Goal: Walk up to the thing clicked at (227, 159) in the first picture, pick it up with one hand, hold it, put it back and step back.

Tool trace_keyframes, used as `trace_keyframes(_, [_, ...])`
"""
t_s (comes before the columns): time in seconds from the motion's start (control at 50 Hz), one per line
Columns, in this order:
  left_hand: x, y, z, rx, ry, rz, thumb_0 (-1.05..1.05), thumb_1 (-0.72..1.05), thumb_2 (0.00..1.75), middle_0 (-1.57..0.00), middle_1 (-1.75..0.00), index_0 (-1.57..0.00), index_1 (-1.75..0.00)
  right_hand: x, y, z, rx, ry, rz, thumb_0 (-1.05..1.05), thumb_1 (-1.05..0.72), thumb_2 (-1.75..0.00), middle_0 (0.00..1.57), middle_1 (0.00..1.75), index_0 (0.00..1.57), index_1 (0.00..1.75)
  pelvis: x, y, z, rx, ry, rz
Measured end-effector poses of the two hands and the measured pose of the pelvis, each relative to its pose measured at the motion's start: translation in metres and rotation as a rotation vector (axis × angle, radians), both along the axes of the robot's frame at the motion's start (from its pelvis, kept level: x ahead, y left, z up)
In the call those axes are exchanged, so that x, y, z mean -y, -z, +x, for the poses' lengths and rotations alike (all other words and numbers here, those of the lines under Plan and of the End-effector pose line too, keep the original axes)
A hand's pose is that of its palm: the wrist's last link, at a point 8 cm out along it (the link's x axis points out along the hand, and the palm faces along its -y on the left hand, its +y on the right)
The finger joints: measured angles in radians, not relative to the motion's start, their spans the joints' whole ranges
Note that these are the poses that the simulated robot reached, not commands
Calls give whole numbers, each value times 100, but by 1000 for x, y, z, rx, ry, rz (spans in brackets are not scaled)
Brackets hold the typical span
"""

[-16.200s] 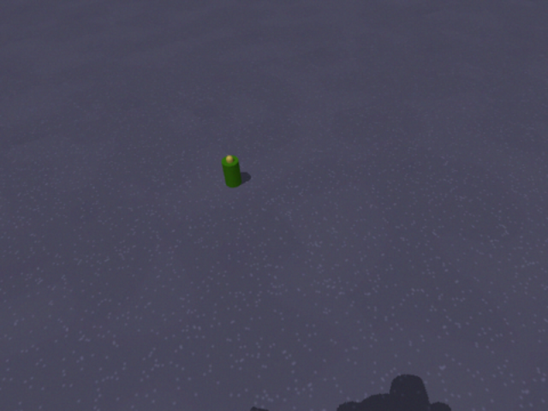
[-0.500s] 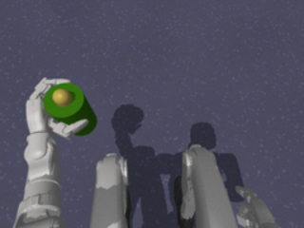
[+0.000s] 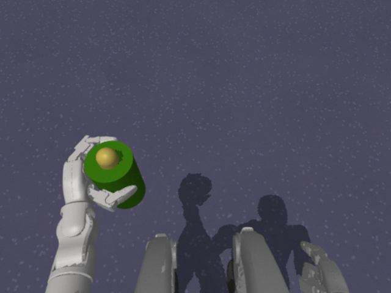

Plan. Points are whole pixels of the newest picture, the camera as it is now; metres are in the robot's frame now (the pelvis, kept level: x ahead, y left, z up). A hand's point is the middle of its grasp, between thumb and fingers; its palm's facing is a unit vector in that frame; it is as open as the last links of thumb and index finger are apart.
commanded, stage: lift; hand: left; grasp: from the side
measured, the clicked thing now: (117, 174) +0.37 +0.18 -0.03
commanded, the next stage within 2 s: hold in 1.22 s
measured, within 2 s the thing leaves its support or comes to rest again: neither
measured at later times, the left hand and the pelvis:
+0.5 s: hand (95, 156) +0.35 +0.18 +0.09, palm faces +0.16 -0.99 -0.04, open 11.6 cm; pelvis +0.02 +0.00 +0.09, yaw +1 degrees
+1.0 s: hand (89, 136) +0.36 +0.17 +0.14, palm faces +0.17 -0.99 -0.03, open 11.6 cm; pelvis +0.04 -0.01 +0.13, yaw +1 degrees
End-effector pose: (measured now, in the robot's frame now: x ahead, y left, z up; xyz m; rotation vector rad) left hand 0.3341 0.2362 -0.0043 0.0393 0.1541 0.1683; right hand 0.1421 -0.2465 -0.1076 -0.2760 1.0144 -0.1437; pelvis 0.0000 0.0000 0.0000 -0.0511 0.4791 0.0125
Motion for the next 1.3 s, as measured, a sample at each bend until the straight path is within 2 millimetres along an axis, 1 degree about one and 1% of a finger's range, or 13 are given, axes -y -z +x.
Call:
trace_keyframes(0.12, [-1, -40, -1, 26, -19, 1, -2, -59, 108, -60, -96, -64, -98, -5, -36, 5, 29, -9, -1, 1, -91, -90, 20, 30, 21, 30, 0, -32, 7, 57, -4, 1])
trace_keyframes(0.2, [-2, -59, 0, 38, -15, 2, -2, -59, 108, -60, -96, -64, -98, -5, -55, 7, 39, -15, 1, 1, -91, -90, 20, 30, 21, 30, 0, -48, 10, 88, -7, 2])
trace_keyframes(0.3, [0, -77, -2, 33, 10, 5, -2, -59, 108, -60, -96, -64, -98, -4, -73, 9, 41, -19, 5, 1, -92, -90, 20, 30, 21, 30, 0, -65, 14, 124, -8, 4])
trace_keyframes(0.42, [4, -91, -8, 21, 14, 1, -3, -59, 108, -61, -95, -64, -97, -4, -89, 9, 35, -27, 6, 1, -92, -90, 20, 30, 21, 30, 1, -81, 18, 160, -10, 9])
trace_keyframes(0.56, [7, -106, -9, 10, -1, 0, -3, -59, 108, -61, -95, -64, -97, -7, -104, 12, 39, -36, 8, 1, -92, -90, 20, 30, 21, 30, 2, -95, 22, 197, -11, 13])
trace_keyframes(0.74, [10, -131, -5, 26, -5, 2, -2, -59, 108, -60, -96, -64, -98, -11, -119, 15, 47, -31, 18, 1, -92, -90, 20, 30, 21, 30, 4, -112, 28, 241, -11, 18])
trace_keyframes(0.82, [12, -139, -2, 30, -7, -3, -2, -59, 108, -60, -96, -63, -98, -10, -125, 16, 49, -24, 20, 1, -92, -90, 20, 30, 21, 30, 5, -118, 31, 257, -10, 20])
trace_keyframes(0.92, [14, -145, 0, 32, -2, -6, -2, -58, 108, -59, -97, -63, -99, -6, -131, 16, 47, -12, 15, 1, -92, -90, 20, 30, 21, 30, 7, -124, 34, 275, -10, 22])
trace_keyframes(1.1, [16, -149, 0, 21, 14, -8, -2, -58, 108, -59, -97, -63, -99, 0, -140, 17, 46, -3, 6, 1, -92, -90, 20, 30, 21, 30, 8, -131, 39, 295, -8, 25])
trace_keyframes(1.3, [15, -159, -1, 34, 9, -14, -2, -58, 108, -59, -97, -63, -99, 0, -146, 18, 50, -3, 8, 1, -92, -90, 20, 30, 21, 30, 9, -137, 41, 319, -8, 27])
